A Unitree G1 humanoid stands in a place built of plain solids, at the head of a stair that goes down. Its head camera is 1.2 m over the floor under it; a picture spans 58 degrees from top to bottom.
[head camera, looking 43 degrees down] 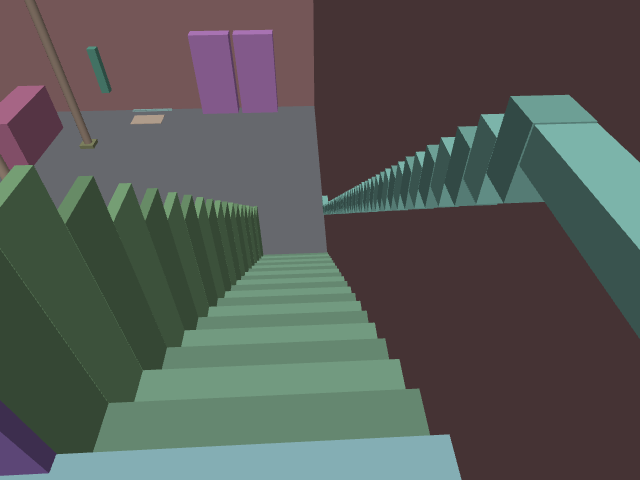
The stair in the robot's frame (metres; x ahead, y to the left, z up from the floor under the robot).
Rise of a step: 0.20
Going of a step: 0.24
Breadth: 1.06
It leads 3 degrees to the left of straight ahead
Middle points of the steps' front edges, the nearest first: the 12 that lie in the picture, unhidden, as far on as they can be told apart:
0.48 0.17 0.00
0.72 0.18 -0.20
0.96 0.20 -0.40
1.20 0.21 -0.59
1.44 0.22 -0.79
1.67 0.23 -0.99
1.91 0.24 -1.19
2.15 0.26 -1.39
2.39 0.27 -1.59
2.63 0.28 -1.79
2.87 0.29 -1.99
3.11 0.30 -2.19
